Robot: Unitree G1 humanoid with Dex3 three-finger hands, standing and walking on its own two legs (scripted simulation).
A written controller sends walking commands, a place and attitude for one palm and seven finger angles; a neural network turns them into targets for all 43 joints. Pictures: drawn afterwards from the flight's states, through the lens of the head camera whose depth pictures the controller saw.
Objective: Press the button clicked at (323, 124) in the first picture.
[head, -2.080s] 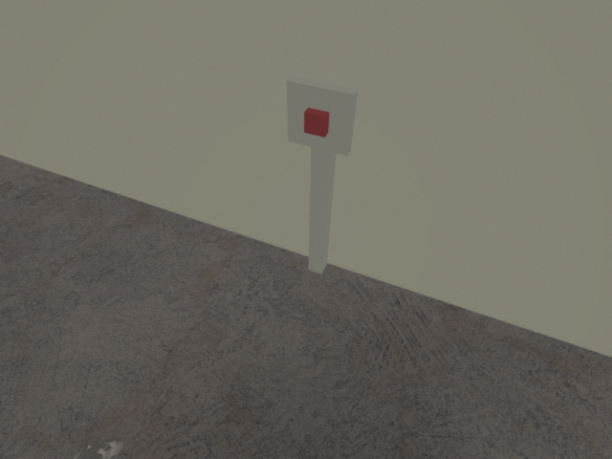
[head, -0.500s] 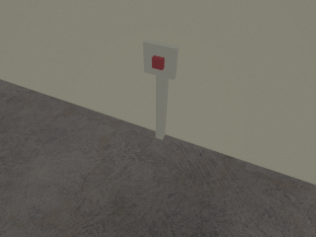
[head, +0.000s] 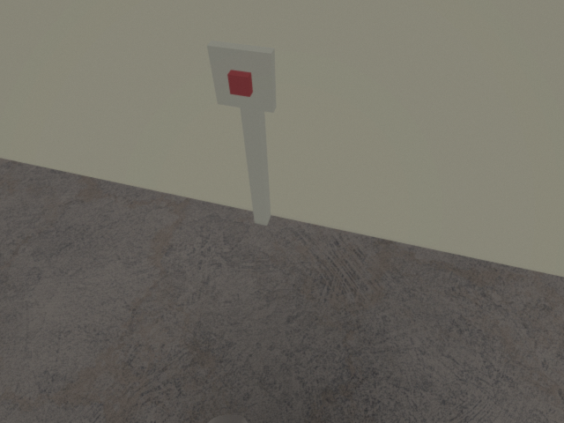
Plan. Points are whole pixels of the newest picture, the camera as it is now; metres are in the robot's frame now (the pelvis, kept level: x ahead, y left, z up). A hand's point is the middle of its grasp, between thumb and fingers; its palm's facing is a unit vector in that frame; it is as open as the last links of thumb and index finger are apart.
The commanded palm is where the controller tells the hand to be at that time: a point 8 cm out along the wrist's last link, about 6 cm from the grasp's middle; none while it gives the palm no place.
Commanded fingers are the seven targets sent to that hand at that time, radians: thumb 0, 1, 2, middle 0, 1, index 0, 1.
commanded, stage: turn to face it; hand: left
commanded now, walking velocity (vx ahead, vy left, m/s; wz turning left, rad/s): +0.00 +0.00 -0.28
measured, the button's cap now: (240, 82) +0.95 +0.19 -0.04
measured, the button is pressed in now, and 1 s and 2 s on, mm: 0 0 0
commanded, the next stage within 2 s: take the last steps up to it in 0.20 s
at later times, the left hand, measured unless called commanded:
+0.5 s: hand out of the picture +0.04 +0.24 -0.16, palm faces -0.16 -0.97 -0.20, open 7.3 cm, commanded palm none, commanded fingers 0.00 0.90 0.90 -0.20 -0.30 -0.20 -0.30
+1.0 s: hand out of the picture +0.01 +0.25 -0.18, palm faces -0.01 -0.99 -0.15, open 7.3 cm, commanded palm none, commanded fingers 0.00 0.90 0.90 -0.20 -0.30 -0.20 -0.30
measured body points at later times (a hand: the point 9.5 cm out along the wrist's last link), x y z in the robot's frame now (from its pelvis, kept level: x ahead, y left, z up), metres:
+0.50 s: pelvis -0.03 +0.05 +0.01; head -0.03 +0.06 +0.46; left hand +0.04 +0.29 -0.15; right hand -0.07 -0.18 -0.14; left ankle -0.03 +0.14 -0.73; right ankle -0.08 -0.08 -0.70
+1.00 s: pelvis +0.12 +0.09 -0.01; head +0.14 +0.10 +0.44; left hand +0.02 +0.30 -0.17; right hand +0.14 -0.17 -0.15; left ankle +0.24 +0.20 -0.73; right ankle -0.07 -0.07 -0.73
